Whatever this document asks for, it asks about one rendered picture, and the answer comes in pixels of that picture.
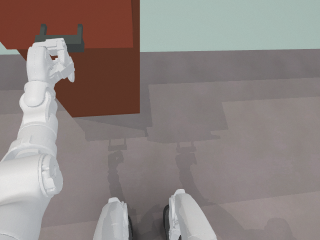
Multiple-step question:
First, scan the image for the left robot forearm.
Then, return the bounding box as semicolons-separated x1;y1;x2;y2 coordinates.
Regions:
0;80;58;163

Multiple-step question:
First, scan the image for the cabinet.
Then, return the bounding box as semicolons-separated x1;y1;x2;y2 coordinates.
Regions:
17;0;140;118

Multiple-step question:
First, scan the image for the right robot thigh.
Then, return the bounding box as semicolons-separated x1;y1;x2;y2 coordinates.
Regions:
168;193;217;240

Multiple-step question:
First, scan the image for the robot left upper arm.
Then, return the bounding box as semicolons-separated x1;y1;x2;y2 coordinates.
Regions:
0;153;63;240

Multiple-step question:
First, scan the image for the handle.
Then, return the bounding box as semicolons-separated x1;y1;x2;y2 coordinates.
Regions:
34;24;85;53

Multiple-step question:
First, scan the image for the left robot hand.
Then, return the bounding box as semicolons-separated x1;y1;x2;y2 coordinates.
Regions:
26;38;75;89

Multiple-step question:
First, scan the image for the drawer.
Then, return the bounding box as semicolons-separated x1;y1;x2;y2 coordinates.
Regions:
0;0;133;50

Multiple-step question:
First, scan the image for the robot right foot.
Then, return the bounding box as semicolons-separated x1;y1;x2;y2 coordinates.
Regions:
163;204;179;240

